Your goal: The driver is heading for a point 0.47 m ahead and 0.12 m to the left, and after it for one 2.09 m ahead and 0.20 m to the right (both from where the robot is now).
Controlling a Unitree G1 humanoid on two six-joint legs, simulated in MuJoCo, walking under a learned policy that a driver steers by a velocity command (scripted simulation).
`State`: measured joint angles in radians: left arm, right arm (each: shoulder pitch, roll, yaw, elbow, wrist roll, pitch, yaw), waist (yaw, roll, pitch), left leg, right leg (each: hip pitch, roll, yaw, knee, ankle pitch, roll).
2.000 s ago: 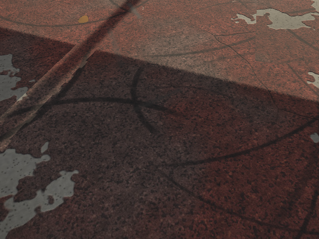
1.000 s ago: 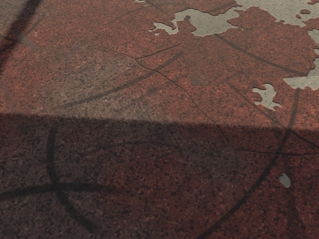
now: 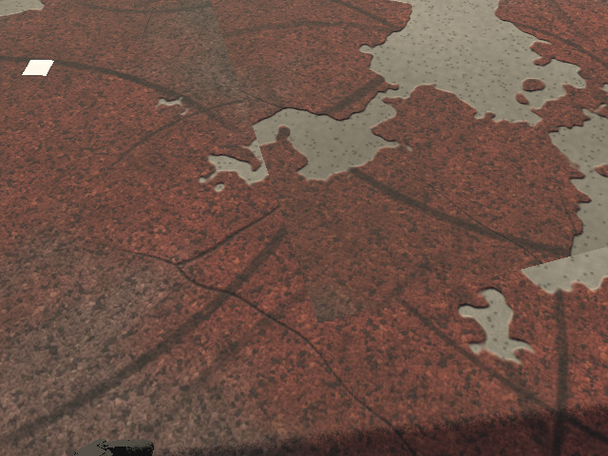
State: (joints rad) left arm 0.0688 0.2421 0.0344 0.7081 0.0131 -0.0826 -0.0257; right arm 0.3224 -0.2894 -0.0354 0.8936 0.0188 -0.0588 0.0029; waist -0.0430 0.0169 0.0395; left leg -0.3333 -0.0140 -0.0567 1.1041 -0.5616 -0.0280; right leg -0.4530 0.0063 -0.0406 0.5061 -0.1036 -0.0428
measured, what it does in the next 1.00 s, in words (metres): walks ahead, turning left: left foot, then right foot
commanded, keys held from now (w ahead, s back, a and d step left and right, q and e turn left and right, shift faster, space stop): q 0.32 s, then w+q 0.22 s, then w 0.34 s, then w+e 0.12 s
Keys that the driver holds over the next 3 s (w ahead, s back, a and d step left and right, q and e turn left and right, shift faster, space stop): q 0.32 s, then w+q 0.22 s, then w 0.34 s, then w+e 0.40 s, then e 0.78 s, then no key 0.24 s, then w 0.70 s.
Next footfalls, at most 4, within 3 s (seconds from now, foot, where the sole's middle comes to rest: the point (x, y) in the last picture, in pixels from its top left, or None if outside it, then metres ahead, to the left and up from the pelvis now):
0.36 left None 0.09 0.14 -0.77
0.86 right None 0.39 -0.01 -0.77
1.34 left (184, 388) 0.60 0.29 -0.77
1.78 right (298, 353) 0.67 0.03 -0.77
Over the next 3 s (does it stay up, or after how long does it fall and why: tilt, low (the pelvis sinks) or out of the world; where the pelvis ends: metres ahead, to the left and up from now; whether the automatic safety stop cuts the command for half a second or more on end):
stays up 0.82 0.11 -0.01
